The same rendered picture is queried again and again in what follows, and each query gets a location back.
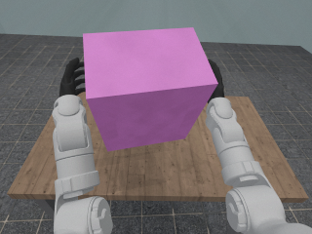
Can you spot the left robot upper arm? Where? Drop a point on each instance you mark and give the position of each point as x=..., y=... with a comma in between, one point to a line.
x=84, y=216

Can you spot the robot right hand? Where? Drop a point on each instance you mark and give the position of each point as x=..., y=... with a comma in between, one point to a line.
x=219, y=90

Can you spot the robot left hand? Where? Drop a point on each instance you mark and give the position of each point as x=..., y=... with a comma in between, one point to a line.
x=68, y=83

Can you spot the carton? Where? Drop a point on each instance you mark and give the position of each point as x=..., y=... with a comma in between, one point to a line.
x=146, y=86

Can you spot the table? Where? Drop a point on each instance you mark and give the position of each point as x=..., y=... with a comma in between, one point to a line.
x=183, y=170

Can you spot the right robot upper arm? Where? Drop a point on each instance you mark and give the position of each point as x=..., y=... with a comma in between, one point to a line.
x=258, y=210

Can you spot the robot left forearm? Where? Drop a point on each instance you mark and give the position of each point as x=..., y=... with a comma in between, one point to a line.
x=73, y=148

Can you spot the robot right forearm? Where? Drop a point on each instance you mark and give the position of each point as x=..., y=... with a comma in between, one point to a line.
x=239, y=169

